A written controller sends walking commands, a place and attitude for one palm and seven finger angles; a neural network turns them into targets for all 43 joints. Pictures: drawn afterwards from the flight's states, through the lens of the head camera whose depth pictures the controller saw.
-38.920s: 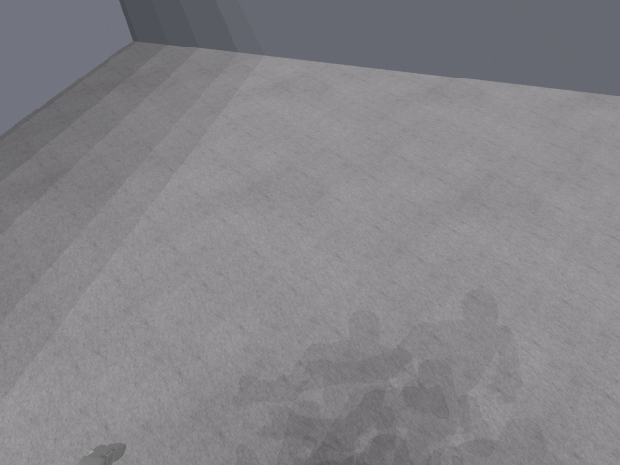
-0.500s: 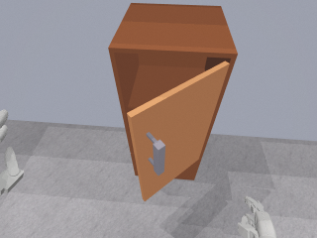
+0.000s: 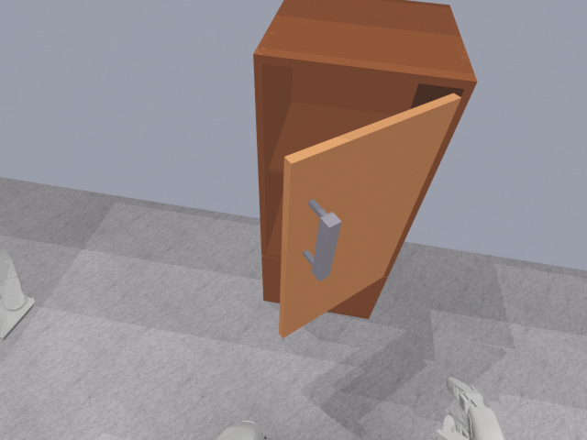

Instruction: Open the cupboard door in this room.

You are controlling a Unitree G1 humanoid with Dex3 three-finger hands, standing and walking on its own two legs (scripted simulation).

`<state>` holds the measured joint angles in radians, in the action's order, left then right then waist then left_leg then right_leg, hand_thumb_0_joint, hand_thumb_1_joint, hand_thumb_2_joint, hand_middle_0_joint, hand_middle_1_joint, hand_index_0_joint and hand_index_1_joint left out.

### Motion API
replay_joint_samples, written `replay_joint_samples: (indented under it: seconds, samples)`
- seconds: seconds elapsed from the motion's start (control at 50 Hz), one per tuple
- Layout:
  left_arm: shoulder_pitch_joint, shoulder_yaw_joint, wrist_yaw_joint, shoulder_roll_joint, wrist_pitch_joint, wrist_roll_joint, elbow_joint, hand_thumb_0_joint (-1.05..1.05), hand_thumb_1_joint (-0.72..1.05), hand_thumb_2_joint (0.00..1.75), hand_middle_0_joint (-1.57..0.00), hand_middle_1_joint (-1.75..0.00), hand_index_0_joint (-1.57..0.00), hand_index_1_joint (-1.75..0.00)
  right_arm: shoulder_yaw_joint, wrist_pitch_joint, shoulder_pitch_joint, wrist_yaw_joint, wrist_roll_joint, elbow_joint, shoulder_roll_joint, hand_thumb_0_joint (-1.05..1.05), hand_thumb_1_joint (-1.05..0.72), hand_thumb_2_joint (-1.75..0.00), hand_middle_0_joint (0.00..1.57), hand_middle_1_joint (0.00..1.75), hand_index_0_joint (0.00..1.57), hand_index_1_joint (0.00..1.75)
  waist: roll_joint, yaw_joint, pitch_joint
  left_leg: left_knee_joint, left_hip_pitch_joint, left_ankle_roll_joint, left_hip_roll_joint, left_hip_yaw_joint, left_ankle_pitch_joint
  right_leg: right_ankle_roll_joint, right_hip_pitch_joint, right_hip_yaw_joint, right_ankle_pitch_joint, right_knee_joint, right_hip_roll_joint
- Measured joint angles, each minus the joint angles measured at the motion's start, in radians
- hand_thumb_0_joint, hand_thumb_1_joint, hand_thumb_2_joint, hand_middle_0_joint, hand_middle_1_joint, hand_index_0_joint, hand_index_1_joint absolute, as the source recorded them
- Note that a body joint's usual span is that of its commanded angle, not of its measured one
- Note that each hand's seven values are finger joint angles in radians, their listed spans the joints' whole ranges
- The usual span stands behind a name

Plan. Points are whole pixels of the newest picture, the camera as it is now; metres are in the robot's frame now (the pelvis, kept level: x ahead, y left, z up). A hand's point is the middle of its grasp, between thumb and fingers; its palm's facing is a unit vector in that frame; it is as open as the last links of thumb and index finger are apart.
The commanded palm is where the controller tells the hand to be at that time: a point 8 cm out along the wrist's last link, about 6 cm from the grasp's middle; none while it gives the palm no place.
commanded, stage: step back with the hand held close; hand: left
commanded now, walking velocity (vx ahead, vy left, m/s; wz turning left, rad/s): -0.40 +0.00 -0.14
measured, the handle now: (317, 240) +0.44 -0.01 -0.01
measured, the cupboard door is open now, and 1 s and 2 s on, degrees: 43 43 43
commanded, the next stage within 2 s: stop stepping back and stand still in 0.24 s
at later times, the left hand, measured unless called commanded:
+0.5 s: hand out of the picture +0.12 +0.27 +0.18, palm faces +0.45 -0.81 -0.38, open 7.4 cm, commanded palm +0.07 +0.30 +0.19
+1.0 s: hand out of the picture +0.09 +0.23 +0.18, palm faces +0.39 -0.80 -0.45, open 7.4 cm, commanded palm +0.04 +0.26 +0.19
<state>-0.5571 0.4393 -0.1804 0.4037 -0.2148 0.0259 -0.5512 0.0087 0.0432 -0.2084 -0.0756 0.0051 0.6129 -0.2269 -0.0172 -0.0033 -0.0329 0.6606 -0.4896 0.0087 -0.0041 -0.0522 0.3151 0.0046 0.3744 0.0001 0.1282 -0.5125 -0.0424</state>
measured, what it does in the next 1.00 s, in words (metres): walks backwards: right foot, then left foot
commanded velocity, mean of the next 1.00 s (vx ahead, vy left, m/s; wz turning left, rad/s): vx -0.02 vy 0.02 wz -0.06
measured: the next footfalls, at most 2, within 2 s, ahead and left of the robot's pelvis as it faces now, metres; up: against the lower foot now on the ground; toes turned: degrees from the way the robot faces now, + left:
right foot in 0.34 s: -0.14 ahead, -0.11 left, +0.00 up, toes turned +2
left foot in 0.50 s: -0.01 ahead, +0.09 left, +0.00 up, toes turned -1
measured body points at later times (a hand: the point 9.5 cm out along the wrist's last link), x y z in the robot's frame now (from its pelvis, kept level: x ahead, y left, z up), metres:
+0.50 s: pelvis -0.09 +0.01 +0.00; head -0.07 +0.04 +0.45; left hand +0.09 +0.31 +0.20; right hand +0.09 -0.21 -0.07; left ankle -0.05 +0.09 -0.72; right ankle -0.18 -0.11 -0.72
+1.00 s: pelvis -0.13 -0.02 +0.01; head -0.15 -0.03 +0.46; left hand +0.06 +0.27 +0.20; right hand -0.04 -0.28 -0.09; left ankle -0.09 +0.10 -0.68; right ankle -0.20 -0.06 -0.72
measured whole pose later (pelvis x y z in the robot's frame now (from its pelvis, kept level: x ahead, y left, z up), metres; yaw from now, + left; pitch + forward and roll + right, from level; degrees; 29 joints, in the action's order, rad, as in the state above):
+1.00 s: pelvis -0.13 -0.02 +0.01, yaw -7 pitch +0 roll +1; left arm -0.54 0.40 -0.17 0.37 -0.20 0.03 -0.38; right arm 0.01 0.10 -0.29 -0.07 0.01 0.72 -0.24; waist 0.00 -0.01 0.05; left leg 0.84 -0.45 -0.01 0.01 0.04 0.28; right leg -0.10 0.11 0.05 0.33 -0.44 -0.06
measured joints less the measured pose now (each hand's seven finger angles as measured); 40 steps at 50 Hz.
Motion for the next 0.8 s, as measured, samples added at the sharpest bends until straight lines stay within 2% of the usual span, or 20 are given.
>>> replay_joint_samples:
  seconds: [0.06,0.1,0.14,0.18,0.22,0.26,0.3,0.32,0.34,0.38,0.42,0.44,0.48,0.5,0.52,0.56,0.62,0.68,0.74,0.8]
  samples:
    - [0.024,-0.011,-0.008,-0.002,-0.001,0.006,0.002,0.01,0.89,0.90,-0.21,-0.30,-0.21,-0.30,0.005,-0.006,0.017,-0.006,-0.002,0.013,-0.006,0.01,-0.90,-0.90,0.21,0.30,0.20,0.30,-0.001,0.000,-0.005,-0.004,-0.014,0.000,0.001,0.002,-0.023,0.009,0.017,0.004,0.027,-0.011,0.004]
    - [0.043,-0.005,-0.007,0.006,0.003,0.006,0.007,0.01,0.89,0.90,-0.21,-0.30,-0.21,-0.30,0.006,-0.006,0.029,-0.012,-0.002,0.008,-0.001,0.01,-0.90,-0.90,0.21,0.30,0.20,0.30,-0.005,0.006,-0.014,-0.027,-0.020,0.014,0.014,0.009,-0.073,0.016,0.044,-0.002,0.126,-0.063,-0.010]
    - [0.064,0.008,0.004,0.029,0.012,0.003,0.001,0.01,0.89,0.90,-0.21,-0.30,-0.21,-0.30,0.015,0.009,0.032,-0.014,0.005,-0.003,0.015,0.01,-0.90,-0.90,0.20,0.30,0.20,0.30,-0.017,0.021,-0.025,-0.065,-0.026,0.035,0.037,0.011,-0.164,0.019,0.076,-0.015,0.214,-0.254,-0.048]
    - [0.071,0.025,0.009,0.059,0.011,0.007,-0.018,0.01,0.89,0.90,-0.21,-0.30,-0.21,-0.30,0.021,0.033,0.030,-0.001,0.010,-0.001,0.037,0.01,-0.91,-0.90,0.20,0.30,0.20,0.30,-0.017,0.030,-0.021,-0.105,-0.032,0.040,0.062,0.024,-0.256,0.013,0.075,-0.016,0.287,-0.438,-0.080]
    - [0.054,0.041,0.003,0.076,0.005,0.018,-0.035,0.01,0.89,0.90,-0.21,-0.30,-0.21,-0.30,0.019,0.048,0.033,0.017,0.012,0.010,0.054,0.01,-0.90,-0.90,0.20,0.30,0.20,0.30,-0.007,0.028,-0.001,-0.135,-0.044,0.039,0.082,0.055,-0.312,0.003,0.031,-0.002,0.334,-0.509,-0.083]
    - [0.030,0.048,0.000,0.073,0.005,0.030,-0.040,0.01,0.89,0.90,-0.21,-0.30,-0.21,-0.30,0.009,0.053,0.044,0.031,0.013,0.019,0.063,0.01,-0.90,-0.90,0.20,0.30,0.20,0.30,0.003,0.014,0.027,-0.159,-0.062,0.029,0.088,0.081,-0.337,-0.011,-0.044,0.014,0.384,-0.462,-0.070]
    - [0.014,0.053,0.004,0.062,0.007,0.042,-0.035,0.01,0.89,0.90,-0.21,-0.30,-0.21,-0.30,-0.003,0.057,0.063,0.039,0.018,0.019,0.068,0.01,-0.90,-0.90,0.20,0.30,0.20,0.30,0.011,-0.007,0.047,-0.182,-0.090,0.019,0.094,0.113,-0.361,-0.029,-0.135,0.025,0.416,-0.306,-0.056]
    - [0.011,0.058,0.007,0.061,0.004,0.046,-0.034,0.01,0.89,0.90,-0.21,-0.30,-0.21,-0.30,-0.009,0.060,0.076,0.043,0.020,0.015,0.072,0.01,-0.90,-0.90,0.20,0.30,0.20,0.30,0.028,-0.023,0.052,-0.177,-0.113,0.011,0.091,0.136,-0.348,-0.044,-0.180,0.013,0.418,-0.192,-0.040]
    - [0.012,0.063,0.009,0.060,-0.003,0.045,-0.034,0.01,0.89,0.90,-0.21,-0.30,-0.20,-0.30,-0.014,0.061,0.094,0.048,0.020,0.010,0.075,0.01,-0.90,-0.90,0.20,0.30,0.20,0.30,0.053,-0.046,0.052,-0.136,-0.150,-0.012,0.084,0.160,-0.283,-0.067,-0.195,-0.028,0.397,-0.098,-0.020]
    - [0.047,0.009,0.015,0.013,-0.015,0.023,-0.011,0.01,0.89,0.90,-0.21,-0.30,-0.20,-0.30,-0.016,0.057,0.111,0.052,0.025,0.038,0.058,0.01,-0.90,-0.90,0.21,0.30,0.20,0.30,0.028,-0.071,0.030,0.053,-0.184,-0.051,0.067,0.109,-0.094,-0.056,-0.184,-0.039,0.354,-0.105,-0.029]
    - [0.065,-0.031,0.022,-0.005,-0.009,0.010,-0.005,0.01,0.89,0.90,-0.21,-0.30,-0.21,-0.30,-0.026,0.047,0.086,0.049,0.017,0.062,0.057,0.01,-0.90,-0.90,0.21,0.30,0.20,0.30,0.047,-0.085,0.041,0.200,-0.157,-0.056,0.023,0.090,-0.002,-0.033,-0.198,-0.053,0.327,-0.074,-0.012]
    - [0.065,-0.034,0.022,-0.006,-0.008,0.008,-0.005,0.01,0.89,0.90,-0.21,-0.30,-0.21,-0.30,-0.035,0.042,0.072,0.042,0.012,0.063,0.062,0.01,-0.90,-0.90,0.21,0.30,0.20,0.30,0.066,-0.086,0.048,0.206,-0.116,-0.051,0.007,0.096,0.014,-0.026,-0.206,-0.064,0.313,-0.054,-0.001]
    - [0.059,-0.026,0.022,-0.007,0.000,0.010,-0.003,0.01,0.89,0.90,-0.21,-0.30,-0.21,-0.31,-0.052,0.040,0.046,0.027,0.004,0.046,0.061,0.01,-0.90,-0.90,0.21,0.30,0.20,0.30,0.081,-0.070,0.060,0.074,0.011,-0.037,-0.012,0.110,-0.059,-0.019,-0.212,-0.075,0.287,-0.033,0.007]
    - [0.058,-0.021,0.021,-0.008,0.008,0.015,-0.002,0.01,0.89,0.90,-0.21,-0.30,-0.21,-0.31,-0.054,0.047,0.036,0.022,-0.001,0.031,0.050,0.01,-0.90,-0.90,0.21,0.30,0.20,0.30,0.064,-0.057,0.065,-0.025,0.082,-0.012,-0.006,0.108,-0.135,-0.014,-0.201,-0.067,0.276,-0.052,-0.004]
    - [0.073,-0.015,0.020,0.000,0.016,0.019,0.006,0.01,0.89,0.90,-0.21,-0.30,-0.21,-0.31,-0.048,0.056,0.036,0.018,-0.005,0.023,0.048,0.01,-0.90,-0.90,0.21,0.30,0.20,0.30,0.062,-0.040,0.057,-0.077,0.113,0.026,-0.011,0.108,-0.100,-0.008,-0.179,-0.059,0.271,-0.094,-0.004]
    - [0.111,-0.005,0.021,0.023,0.025,0.024,0.041,0.01,0.89,0.90,-0.21,-0.30,-0.21,-0.30,-0.036,0.072,0.048,0.019,-0.004,0.020,0.058,0.01,-0.90,-0.90,0.21,0.30,0.20,0.30,0.088,-0.021,0.026,-0.119,0.139,0.058,-0.028,0.127,-0.094,-0.001,-0.126,-0.070,0.337,-0.205,0.005]
    - [0.089,0.006,0.020,0.037,0.039,0.030,0.049,0.01,0.89,0.90,-0.21,-0.30,-0.20,-0.30,-0.037,0.097,0.041,0.027,0.007,0.006,0.065,0.01,-0.90,-0.90,0.21,0.30,0.20,0.30,0.086,0.022,0.012,-0.206,0.179,0.055,-0.016,0.135,-0.158,0.004,-0.061,-0.049,0.350,-0.304,-0.010]
    - [-0.007,0.001,0.018,0.043,0.037,0.024,0.008,0.01,0.89,0.90,-0.21,-0.30,-0.20,-0.30,-0.042,0.103,0.005,0.030,0.010,-0.009,0.064,0.01,-0.90,-0.90,0.21,0.30,0.20,0.30,0.077,0.050,0.030,-0.276,0.208,0.047,0.005,0.144,-0.200,0.006,-0.044,-0.007,0.308,-0.287,-0.008]
    - [-0.078,-0.013,0.019,0.052,0.033,0.015,-0.003,0.01,0.89,0.90,-0.21,-0.30,-0.21,-0.30,-0.035,0.096,-0.042,0.019,0.015,-0.009,0.057,0.01,-0.90,-0.90,0.21,0.30,0.20,0.30,0.062,0.055,0.056,-0.323,0.217,0.035,0.016,0.147,-0.208,-0.003,-0.079,0.042,0.312,-0.210,-0.005]
    - [-0.098,-0.017,0.013,0.058,0.044,0.012,0.017,0.01,0.89,0.90,-0.21,-0.30,-0.21,-0.30,-0.024,0.084,-0.076,0.006,0.019,0.008,0.044,0.01,-0.90,-0.90,0.20,0.30,0.20,0.30,0.044,0.049,0.074,-0.321,0.201,0.024,0.016,0.143,-0.180,-0.020,-0.174,0.092,0.319,-0.049,-0.007]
